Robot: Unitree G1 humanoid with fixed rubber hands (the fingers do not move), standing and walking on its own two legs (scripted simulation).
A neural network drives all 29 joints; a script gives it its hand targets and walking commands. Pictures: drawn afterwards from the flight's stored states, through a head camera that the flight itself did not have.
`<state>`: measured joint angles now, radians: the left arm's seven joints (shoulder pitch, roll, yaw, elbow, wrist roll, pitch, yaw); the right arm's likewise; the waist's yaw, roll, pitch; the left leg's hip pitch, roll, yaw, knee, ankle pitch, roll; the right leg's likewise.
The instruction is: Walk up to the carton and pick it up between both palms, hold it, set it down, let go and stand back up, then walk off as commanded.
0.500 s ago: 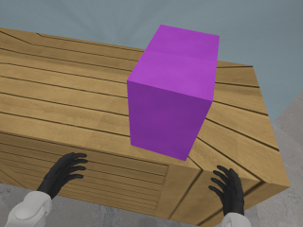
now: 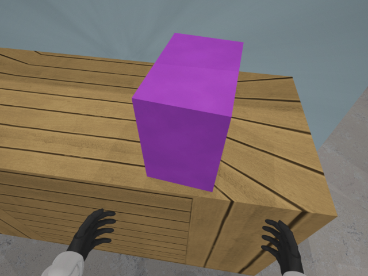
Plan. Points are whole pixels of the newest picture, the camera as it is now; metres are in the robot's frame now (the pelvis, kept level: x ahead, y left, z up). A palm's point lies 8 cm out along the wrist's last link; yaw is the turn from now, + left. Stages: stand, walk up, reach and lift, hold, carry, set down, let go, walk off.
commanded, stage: set down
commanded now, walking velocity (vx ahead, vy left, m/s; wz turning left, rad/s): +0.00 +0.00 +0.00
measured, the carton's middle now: (193, 111) +0.48 +0.02 +0.10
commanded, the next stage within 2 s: let go in 0.32 s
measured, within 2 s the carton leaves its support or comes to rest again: neither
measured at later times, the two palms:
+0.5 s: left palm (85, 268) +0.15 +0.23 -0.07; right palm out of the picture +0.15 -0.22 -0.06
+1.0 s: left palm (65, 273) +0.14 +0.27 -0.08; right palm out of the picture +0.10 -0.26 -0.11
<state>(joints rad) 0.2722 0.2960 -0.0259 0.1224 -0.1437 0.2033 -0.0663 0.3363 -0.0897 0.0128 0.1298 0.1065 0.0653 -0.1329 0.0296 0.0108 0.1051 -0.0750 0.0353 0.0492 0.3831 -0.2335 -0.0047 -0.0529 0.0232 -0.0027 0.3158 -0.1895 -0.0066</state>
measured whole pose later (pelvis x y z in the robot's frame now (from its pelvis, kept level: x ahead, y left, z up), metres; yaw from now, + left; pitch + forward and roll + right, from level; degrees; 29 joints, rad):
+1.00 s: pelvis +0.01 +0.01 -0.01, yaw +0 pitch -2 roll +0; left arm 0.22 0.27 0.04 0.66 0.03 -0.02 -0.03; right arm 0.25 -0.30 -0.06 0.80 -0.03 -0.05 0.03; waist 0.00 0.03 0.01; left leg -0.15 0.01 0.06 0.47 -0.29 0.02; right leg -0.16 -0.01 0.00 0.47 -0.27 0.01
